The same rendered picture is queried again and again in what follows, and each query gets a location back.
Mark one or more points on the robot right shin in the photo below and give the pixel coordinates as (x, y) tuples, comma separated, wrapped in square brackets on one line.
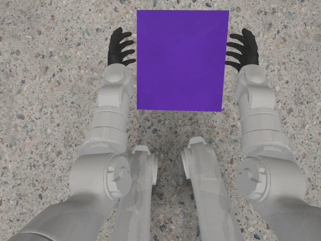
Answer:
[(208, 147)]

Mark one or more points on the robot right upper arm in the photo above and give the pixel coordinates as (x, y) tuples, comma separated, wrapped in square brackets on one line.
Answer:
[(276, 189)]

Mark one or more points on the robot left hand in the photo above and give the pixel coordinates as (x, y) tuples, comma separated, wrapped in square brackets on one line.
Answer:
[(114, 54)]

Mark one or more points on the robot left upper arm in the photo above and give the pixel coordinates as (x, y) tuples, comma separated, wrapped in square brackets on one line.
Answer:
[(97, 182)]

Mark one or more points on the robot right hand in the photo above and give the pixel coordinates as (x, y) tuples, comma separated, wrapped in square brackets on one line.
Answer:
[(249, 50)]

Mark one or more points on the robot right forearm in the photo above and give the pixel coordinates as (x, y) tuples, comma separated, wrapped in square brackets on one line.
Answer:
[(259, 117)]

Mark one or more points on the robot left forearm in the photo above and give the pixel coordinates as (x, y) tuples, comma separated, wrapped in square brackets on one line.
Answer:
[(110, 117)]

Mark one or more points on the left robot thigh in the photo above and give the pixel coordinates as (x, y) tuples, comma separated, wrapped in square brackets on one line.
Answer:
[(132, 221)]

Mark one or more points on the carton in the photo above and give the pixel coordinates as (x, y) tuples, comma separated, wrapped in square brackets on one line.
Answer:
[(181, 59)]

